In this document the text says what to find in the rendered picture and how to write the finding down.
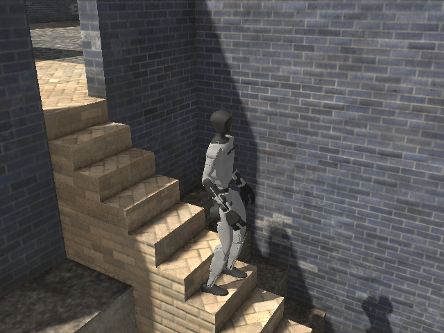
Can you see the stairs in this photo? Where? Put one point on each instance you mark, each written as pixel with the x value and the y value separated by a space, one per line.
pixel 120 218

